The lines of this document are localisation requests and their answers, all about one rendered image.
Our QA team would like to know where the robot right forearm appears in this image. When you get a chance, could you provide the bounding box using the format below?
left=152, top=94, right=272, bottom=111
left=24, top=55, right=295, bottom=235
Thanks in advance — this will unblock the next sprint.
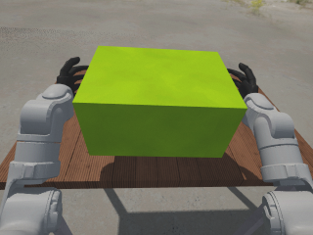
left=242, top=93, right=313, bottom=194

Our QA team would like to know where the robot left upper arm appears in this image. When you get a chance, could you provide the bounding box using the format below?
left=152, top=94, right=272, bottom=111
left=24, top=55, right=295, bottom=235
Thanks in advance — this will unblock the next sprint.
left=0, top=187, right=63, bottom=235

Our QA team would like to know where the robot right upper arm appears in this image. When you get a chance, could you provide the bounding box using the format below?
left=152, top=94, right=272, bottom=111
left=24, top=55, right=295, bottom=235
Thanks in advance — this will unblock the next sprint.
left=262, top=190, right=313, bottom=235

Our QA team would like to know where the robot left forearm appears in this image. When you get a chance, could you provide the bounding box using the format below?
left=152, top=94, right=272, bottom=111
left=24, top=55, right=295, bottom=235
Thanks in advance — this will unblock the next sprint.
left=0, top=83, right=74, bottom=222

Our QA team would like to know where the carton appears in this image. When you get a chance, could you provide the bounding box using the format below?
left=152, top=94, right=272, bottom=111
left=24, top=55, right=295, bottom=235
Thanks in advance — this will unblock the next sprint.
left=72, top=45, right=247, bottom=158

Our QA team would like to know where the table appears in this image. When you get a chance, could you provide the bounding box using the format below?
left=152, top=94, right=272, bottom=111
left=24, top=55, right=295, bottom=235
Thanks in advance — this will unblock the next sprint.
left=0, top=70, right=313, bottom=235

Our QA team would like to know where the robot right hand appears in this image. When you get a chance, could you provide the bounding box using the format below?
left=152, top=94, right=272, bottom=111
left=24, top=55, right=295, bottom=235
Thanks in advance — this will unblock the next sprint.
left=227, top=63, right=259, bottom=99

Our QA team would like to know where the robot left hand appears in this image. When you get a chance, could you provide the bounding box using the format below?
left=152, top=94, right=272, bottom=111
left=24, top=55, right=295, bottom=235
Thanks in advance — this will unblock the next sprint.
left=56, top=57, right=89, bottom=98

